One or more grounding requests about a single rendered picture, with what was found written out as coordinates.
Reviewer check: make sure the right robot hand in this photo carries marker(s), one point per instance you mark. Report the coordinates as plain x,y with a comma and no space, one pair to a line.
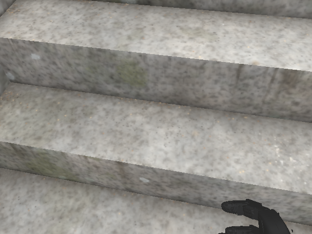
269,221

